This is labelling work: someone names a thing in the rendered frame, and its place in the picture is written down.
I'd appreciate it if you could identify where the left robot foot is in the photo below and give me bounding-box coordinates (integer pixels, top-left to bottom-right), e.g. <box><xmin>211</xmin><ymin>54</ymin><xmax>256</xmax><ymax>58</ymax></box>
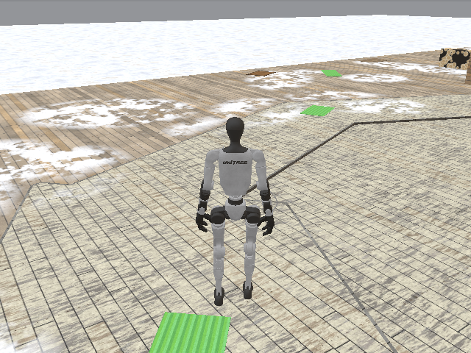
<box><xmin>214</xmin><ymin>287</ymin><xmax>224</xmax><ymax>306</ymax></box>

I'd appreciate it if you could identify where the robot right forearm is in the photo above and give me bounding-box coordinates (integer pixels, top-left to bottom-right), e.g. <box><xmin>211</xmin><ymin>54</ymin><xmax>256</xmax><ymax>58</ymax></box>
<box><xmin>260</xmin><ymin>180</ymin><xmax>273</xmax><ymax>216</ymax></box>

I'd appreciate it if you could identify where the robot foot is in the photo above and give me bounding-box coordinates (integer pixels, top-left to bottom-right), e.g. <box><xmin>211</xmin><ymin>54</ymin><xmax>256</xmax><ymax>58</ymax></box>
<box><xmin>243</xmin><ymin>281</ymin><xmax>253</xmax><ymax>299</ymax></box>
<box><xmin>214</xmin><ymin>287</ymin><xmax>224</xmax><ymax>306</ymax></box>

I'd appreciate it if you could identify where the robot left forearm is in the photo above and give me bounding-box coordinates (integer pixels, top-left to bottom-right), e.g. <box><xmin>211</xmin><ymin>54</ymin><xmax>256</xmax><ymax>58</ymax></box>
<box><xmin>197</xmin><ymin>180</ymin><xmax>210</xmax><ymax>215</ymax></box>

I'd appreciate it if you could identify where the right robot hand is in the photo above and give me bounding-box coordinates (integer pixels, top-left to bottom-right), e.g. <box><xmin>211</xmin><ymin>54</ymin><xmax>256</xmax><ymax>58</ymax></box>
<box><xmin>257</xmin><ymin>215</ymin><xmax>275</xmax><ymax>236</ymax></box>

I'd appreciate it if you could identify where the right robot upper arm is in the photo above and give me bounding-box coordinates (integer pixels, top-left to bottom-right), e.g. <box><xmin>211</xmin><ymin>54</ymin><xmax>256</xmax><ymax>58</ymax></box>
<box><xmin>250</xmin><ymin>149</ymin><xmax>268</xmax><ymax>190</ymax></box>

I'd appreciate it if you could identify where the left robot upper arm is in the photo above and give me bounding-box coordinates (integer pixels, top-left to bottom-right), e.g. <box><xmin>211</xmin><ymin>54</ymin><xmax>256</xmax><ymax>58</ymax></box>
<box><xmin>203</xmin><ymin>149</ymin><xmax>220</xmax><ymax>190</ymax></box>

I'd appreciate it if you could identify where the left robot hand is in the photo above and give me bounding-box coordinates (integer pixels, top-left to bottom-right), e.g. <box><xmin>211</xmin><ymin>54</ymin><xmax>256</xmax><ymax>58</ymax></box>
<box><xmin>196</xmin><ymin>213</ymin><xmax>212</xmax><ymax>232</ymax></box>

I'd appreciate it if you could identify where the right robot foot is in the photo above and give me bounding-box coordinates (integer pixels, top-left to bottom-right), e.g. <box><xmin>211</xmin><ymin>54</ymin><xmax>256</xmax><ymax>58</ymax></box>
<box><xmin>243</xmin><ymin>281</ymin><xmax>253</xmax><ymax>299</ymax></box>

